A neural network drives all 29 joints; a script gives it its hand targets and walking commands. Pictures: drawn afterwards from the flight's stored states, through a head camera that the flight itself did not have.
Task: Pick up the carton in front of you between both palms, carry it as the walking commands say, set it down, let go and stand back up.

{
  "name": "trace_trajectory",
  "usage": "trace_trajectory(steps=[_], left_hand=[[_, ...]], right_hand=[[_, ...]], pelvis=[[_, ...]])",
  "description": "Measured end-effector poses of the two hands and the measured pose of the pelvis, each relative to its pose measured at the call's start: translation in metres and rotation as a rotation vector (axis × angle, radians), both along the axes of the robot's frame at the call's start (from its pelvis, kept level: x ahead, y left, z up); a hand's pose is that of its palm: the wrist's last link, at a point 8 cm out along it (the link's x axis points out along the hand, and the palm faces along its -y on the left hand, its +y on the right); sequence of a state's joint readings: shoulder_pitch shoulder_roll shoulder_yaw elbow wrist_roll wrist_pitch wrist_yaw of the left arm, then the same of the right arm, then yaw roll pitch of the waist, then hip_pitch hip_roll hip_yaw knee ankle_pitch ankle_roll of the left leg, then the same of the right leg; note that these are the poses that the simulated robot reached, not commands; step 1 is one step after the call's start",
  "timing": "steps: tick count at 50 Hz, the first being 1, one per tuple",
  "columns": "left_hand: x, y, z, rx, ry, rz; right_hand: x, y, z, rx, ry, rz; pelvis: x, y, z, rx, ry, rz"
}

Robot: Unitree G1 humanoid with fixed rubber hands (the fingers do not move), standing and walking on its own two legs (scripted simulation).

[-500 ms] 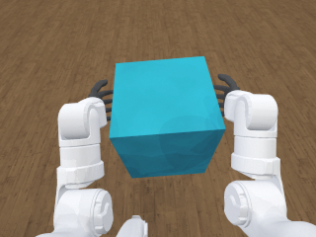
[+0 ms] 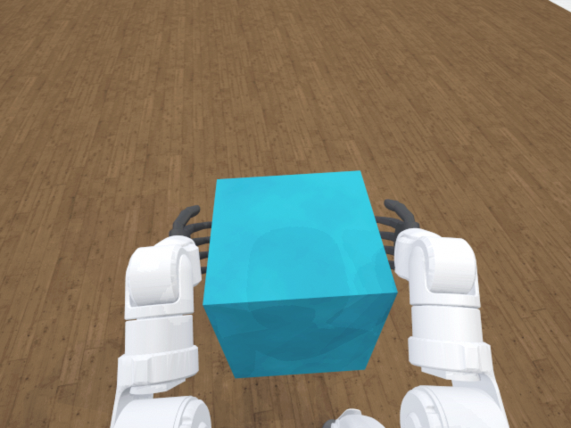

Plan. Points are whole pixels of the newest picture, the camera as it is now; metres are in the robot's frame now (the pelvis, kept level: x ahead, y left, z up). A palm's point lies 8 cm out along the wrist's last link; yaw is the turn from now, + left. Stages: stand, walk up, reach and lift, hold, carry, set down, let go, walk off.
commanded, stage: carry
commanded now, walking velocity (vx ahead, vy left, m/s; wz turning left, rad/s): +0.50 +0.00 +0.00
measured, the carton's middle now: (294, 279) +0.34 +0.00 +0.00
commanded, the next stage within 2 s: none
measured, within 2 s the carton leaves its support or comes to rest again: neither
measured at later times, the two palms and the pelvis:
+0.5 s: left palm (200, 134) +0.58 +0.15 +0.10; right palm (365, 128) +0.60 -0.15 +0.10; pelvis +0.33 -0.01 +0.00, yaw +3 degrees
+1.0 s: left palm (207, 54) +0.90 +0.17 +0.09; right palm (332, 53) +0.90 -0.13 +0.10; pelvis +0.64 +0.02 +0.00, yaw +0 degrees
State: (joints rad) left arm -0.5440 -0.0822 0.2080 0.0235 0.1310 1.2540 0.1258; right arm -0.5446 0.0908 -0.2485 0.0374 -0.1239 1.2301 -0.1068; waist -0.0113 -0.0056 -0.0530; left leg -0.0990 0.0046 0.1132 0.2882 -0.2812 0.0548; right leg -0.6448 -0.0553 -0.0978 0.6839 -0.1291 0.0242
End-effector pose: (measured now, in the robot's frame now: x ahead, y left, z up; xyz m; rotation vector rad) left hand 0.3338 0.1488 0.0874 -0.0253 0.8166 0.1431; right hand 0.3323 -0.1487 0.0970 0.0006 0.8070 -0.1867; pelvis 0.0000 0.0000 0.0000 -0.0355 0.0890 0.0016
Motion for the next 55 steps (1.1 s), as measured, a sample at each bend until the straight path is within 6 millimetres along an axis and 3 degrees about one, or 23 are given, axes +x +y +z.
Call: trace_trajectory(steps=[7, 11, 15, 19, 25, 31, 35, 39, 44, 49, 55], left_hand=[[0.069, -0.011, -0.016, -0.019, -0.111, 0.084], [0.097, -0.016, -0.024, 0.017, -0.061, 0.085], [0.126, -0.015, -0.017, 0.033, -0.031, 0.093], [0.168, -0.011, -0.002, 0.037, -0.068, 0.092], [0.247, 0.003, 0.010, 0.030, -0.130, 0.070], [0.341, 0.030, -0.014, 0.005, -0.135, 0.047], [0.388, 0.036, -0.029, 0.004, -0.030, 0.010], [0.428, 0.034, -0.029, -0.008, 0.002, -0.006], [0.487, 0.032, -0.012, 0.003, -0.051, -0.011], [0.554, 0.026, 0.003, 0.010, -0.126, 0.017], [0.646, 0.006, -0.005, 0.046, -0.154, 0.047]], right_hand=[[0.083, -0.012, -0.023, 0.059, -0.122, 0.013], [0.117, -0.016, -0.033, 0.057, -0.073, 0.043], [0.151, -0.014, -0.028, 0.041, -0.043, 0.077], [0.193, -0.010, -0.014, 0.039, -0.081, 0.082], [0.266, 0.003, 0.000, 0.028, -0.143, 0.064], [0.353, 0.030, -0.014, -0.006, -0.147, 0.046], [0.389, 0.036, -0.030, -0.015, -0.043, 0.016], [0.422, 0.034, -0.029, -0.008, -0.012, -0.018], [0.481, 0.032, -0.014, -0.003, -0.065, -0.017], [0.556, 0.026, 0.000, 0.009, -0.140, 0.007], [0.658, 0.006, -0.018, 0.048, -0.169, 0.032]], pelvis=[[0.112, -0.022, -0.025, 0.013, -0.020, 0.032], [0.158, -0.030, -0.016, 0.020, -0.018, 0.055], [0.203, -0.032, -0.004, 0.041, -0.016, 0.059], [0.250, -0.028, 0.001, 0.049, -0.016, 0.053], [0.331, -0.009, -0.004, 0.041, -0.027, 0.046], [0.419, 0.021, -0.029, 0.052, -0.043, 0.011], [0.457, 0.034, -0.018, 0.036, -0.028, -0.013], [0.497, 0.040, -0.005, 0.023, -0.019, -0.013], [0.555, 0.038, 0.003, 0.017, -0.012, -0.006], [0.625, 0.026, -0.002, 0.027, -0.016, -0.002], [0.720, 0.001, -0.027, 0.024, -0.034, 0.032]])
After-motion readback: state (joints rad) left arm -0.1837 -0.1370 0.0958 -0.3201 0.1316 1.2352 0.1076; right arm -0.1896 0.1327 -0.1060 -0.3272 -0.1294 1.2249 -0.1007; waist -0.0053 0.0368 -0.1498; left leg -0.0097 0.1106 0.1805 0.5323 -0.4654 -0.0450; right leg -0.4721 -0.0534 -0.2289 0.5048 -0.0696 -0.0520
